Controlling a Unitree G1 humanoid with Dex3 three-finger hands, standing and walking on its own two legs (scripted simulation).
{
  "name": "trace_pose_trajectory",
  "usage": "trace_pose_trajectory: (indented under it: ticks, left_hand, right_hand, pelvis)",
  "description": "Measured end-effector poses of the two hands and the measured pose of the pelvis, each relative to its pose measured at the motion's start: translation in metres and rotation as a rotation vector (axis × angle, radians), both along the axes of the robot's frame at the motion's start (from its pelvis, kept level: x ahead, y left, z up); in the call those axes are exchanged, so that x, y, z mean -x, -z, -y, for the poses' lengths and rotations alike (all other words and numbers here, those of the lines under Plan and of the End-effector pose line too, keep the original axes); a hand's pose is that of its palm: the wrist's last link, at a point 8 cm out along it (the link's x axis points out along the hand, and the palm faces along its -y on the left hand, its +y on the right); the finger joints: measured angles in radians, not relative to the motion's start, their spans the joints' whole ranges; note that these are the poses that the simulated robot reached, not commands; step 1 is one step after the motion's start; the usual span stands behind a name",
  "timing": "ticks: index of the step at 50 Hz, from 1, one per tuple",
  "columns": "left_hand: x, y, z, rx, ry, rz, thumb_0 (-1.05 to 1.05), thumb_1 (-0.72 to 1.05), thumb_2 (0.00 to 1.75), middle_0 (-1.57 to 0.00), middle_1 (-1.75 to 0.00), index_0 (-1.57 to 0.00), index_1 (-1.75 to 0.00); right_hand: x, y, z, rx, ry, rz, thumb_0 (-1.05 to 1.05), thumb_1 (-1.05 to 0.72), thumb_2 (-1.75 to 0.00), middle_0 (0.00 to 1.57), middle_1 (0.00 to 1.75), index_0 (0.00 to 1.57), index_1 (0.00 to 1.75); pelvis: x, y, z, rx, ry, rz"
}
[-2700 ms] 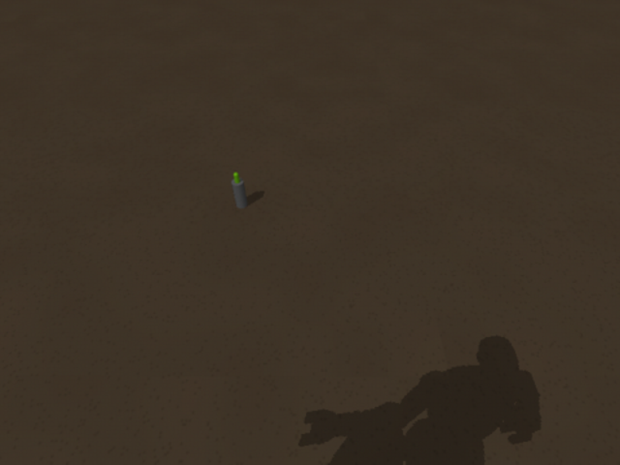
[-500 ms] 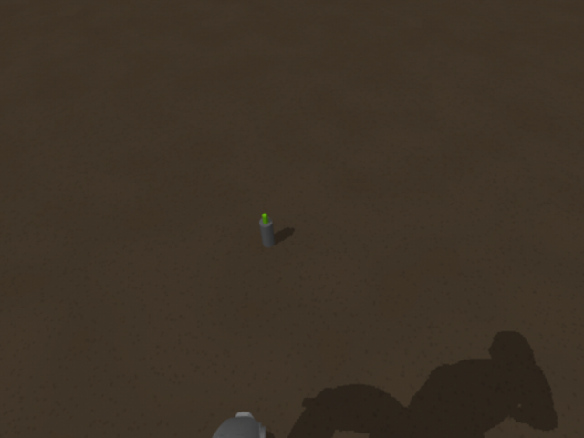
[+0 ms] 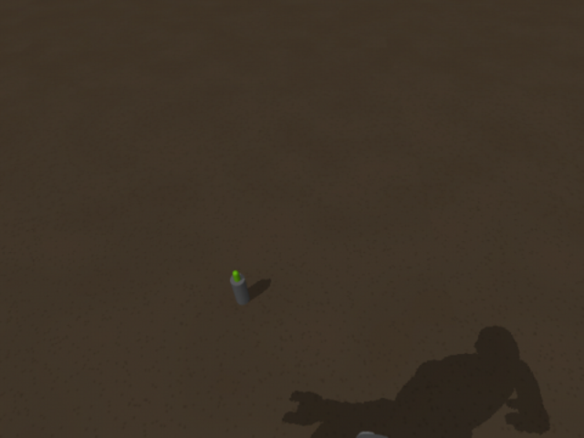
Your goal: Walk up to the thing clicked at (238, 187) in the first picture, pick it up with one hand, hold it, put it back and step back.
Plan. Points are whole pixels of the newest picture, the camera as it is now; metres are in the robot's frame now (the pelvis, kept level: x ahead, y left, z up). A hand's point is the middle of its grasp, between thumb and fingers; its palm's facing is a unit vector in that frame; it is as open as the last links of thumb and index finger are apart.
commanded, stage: walk up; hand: left
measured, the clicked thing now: (239, 286) +0.74 +0.21 -0.66
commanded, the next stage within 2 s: none
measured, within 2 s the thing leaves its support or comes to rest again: neither
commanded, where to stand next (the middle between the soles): +0.40 +0.01 m, yaw +1 degrees
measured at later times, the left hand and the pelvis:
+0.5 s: hand (116, 428) +0.19 +0.29 -0.15, palm faces -0.02 -0.93 -0.36, open 7.4 cm; pelvis +0.18 +0.01 +0.00, yaw +1 degrees
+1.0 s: hand (157, 303) +0.38 +0.26 -0.11, palm faces -0.03 -0.89 -0.45, open 7.4 cm; pelvis +0.31 -0.02 +0.01, yaw +1 degrees
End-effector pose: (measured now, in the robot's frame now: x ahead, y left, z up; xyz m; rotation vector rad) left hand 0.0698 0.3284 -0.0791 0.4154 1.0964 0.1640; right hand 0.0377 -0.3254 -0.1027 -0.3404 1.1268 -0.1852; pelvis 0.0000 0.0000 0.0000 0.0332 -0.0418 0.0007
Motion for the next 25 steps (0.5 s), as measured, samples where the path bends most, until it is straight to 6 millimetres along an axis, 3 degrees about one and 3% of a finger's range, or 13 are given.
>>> trace_pose_trajectory:
  ticks: [4, 12, 19, 22, 25]
  left_hand:
    - [-0.029, -0.008, 0.013, -0.028, -0.025, 0.062, 0.01, 0.91, 0.90, -0.21, -0.30, -0.20, -0.30]
    - [-0.048, -0.020, 0.024, -0.019, -0.069, -0.001, 0.01, 0.90, 0.90, -0.21, -0.30, -0.21, -0.30]
    - [-0.069, 0.002, 0.008, 0.018, -0.111, -0.058, 0.01, 0.90, 0.90, -0.21, -0.30, -0.21, -0.30]
    - [-0.088, 0.021, -0.003, 0.031, -0.113, -0.084, 0.01, 0.90, 0.90, -0.21, -0.30, -0.21, -0.30]
    - [-0.114, 0.030, -0.005, 0.044, -0.106, -0.109, 0.01, 0.90, 0.90, -0.21, -0.30, -0.20, -0.30]
  right_hand:
    - [-0.033, 0.014, 0.011, -0.009, -0.003, -0.047, 0.01, -0.90, -0.90, 0.20, 0.30, 0.20, 0.30]
    - [-0.116, -0.002, 0.007, -0.044, -0.058, -0.010, 0.01, -0.90, -0.90, 0.20, 0.30, 0.20, 0.30]
    - [-0.189, -0.015, -0.009, -0.011, -0.100, 0.013, 0.01, -0.90, -0.90, 0.20, 0.30, 0.20, 0.30]
    - [-0.221, -0.016, -0.018, 0.021, -0.106, 0.058, 0.01, -0.90, -0.90, 0.20, 0.30, 0.20, 0.30]
    - [-0.240, -0.022, -0.025, 0.030, -0.085, 0.104, 0.01, -0.90, -0.90, 0.20, 0.30, 0.20, 0.30]
  pelvis:
    - [-0.028, 0.003, 0.014, 0.014, -0.011, 0.010]
    - [-0.081, -0.016, 0.018, 0.021, -0.012, -0.004]
    - [-0.135, -0.010, 0.004, 0.041, -0.025, -0.004]
    - [-0.159, 0.001, -0.008, 0.032, -0.027, 0.000]
    - [-0.177, 0.001, -0.014, 0.031, -0.024, 0.007]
